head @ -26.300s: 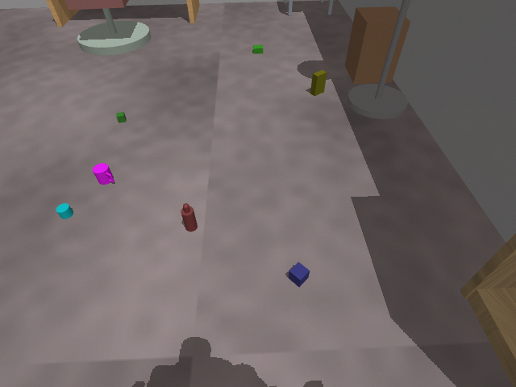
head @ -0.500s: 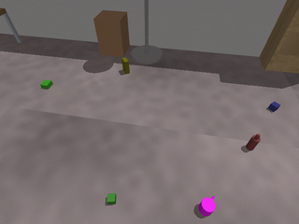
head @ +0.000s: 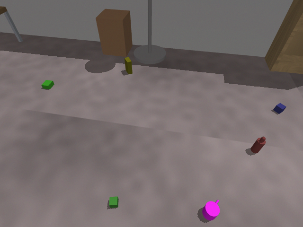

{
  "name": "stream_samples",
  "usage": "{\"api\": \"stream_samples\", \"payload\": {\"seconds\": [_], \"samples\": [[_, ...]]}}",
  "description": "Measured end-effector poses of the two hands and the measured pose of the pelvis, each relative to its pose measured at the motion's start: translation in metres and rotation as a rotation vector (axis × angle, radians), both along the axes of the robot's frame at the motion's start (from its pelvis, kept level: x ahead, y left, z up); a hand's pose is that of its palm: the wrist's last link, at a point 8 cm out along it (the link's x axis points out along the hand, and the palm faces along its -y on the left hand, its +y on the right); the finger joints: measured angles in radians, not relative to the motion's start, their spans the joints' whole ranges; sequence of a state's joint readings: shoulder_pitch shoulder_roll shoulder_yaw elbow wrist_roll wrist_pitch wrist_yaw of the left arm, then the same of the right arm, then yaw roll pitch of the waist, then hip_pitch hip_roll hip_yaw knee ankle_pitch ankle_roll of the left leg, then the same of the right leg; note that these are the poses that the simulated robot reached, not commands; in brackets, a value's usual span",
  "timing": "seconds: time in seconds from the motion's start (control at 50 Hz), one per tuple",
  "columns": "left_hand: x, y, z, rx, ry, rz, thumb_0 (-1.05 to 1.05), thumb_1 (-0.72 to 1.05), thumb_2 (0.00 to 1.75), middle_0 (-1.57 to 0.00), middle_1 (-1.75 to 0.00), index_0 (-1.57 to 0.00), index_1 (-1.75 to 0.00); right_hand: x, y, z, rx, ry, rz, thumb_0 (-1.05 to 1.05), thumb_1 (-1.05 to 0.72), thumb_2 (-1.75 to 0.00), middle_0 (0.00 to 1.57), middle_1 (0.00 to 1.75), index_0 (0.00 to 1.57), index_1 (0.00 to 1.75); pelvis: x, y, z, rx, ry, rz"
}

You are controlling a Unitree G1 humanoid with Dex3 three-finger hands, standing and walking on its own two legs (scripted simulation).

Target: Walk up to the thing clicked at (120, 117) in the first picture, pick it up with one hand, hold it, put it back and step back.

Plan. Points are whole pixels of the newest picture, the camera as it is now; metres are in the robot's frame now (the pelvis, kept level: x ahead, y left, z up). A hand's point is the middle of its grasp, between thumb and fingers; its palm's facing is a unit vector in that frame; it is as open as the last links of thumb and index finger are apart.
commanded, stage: walk up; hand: left
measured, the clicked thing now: (113, 202) +0.44 +0.24 -0.76
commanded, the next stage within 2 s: stand in 0.14 s
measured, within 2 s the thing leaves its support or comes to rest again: neither
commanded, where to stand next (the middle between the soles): +0.04 -0.02 m, yaw +2 degrees
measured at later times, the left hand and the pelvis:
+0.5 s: hand out of the picture +0.08 +0.26 -0.15, palm faces +0.00 -0.94 -0.35, open 7.4 cm; pelvis +0.00 +0.00 +0.00, yaw +1 degrees
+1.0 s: hand out of the picture +0.06 +0.26 -0.16, palm faces +0.00 -0.94 -0.34, open 7.4 cm; pelvis -0.01 +0.00 +0.00, yaw +1 degrees
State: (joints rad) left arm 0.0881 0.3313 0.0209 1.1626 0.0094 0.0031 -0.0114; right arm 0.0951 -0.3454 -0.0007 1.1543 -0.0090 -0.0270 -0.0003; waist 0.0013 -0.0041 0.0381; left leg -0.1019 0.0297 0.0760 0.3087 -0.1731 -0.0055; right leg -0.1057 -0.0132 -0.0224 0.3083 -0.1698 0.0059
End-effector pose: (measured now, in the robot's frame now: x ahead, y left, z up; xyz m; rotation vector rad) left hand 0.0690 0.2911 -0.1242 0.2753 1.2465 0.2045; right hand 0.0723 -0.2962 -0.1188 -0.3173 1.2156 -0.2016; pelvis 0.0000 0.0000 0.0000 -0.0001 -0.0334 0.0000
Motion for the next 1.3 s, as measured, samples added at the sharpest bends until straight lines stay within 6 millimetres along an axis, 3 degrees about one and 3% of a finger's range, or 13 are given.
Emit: {"api": "stream_samples", "payload": {"seconds": [0.34,0.82,1.3], "samples": [[0.014,0.004,0.007,0.023,-0.043,-0.022,0.01,0.9,0.89,-0.2,-0.3,-0.21,-0.3,0.004,0.003,-0.002,0.011,0.004,0.0,0.0,-0.9,-0.9,0.2,0.3,0.21,0.3,0.0,0.001,0.001,-0.002,-0.006,0.011],[-0.02,0.009,0.004,0.029,0.01,0.002,0.01,0.9,0.89,-0.2,-0.3,-0.21,-0.3,-0.004,0.006,-0.004,0.019,0.03,0.022,0.0,-0.9,-0.9,0.2,0.3,0.21,0.3,-0.006,0.003,0.001,0.0,-0.005,0.023],[-0.01,0.01,0.006,0.031,-0.01,-0.008,0.01,0.9,0.89,-0.2,-0.3,-0.21,-0.3,0.0,0.007,-0.003,0.016,0.025,0.025,0.0,-0.9,-0.9,0.2,0.3,0.21,0.3,-0.002,0.004,0.001,-0.001,-0.001,0.025]]}}
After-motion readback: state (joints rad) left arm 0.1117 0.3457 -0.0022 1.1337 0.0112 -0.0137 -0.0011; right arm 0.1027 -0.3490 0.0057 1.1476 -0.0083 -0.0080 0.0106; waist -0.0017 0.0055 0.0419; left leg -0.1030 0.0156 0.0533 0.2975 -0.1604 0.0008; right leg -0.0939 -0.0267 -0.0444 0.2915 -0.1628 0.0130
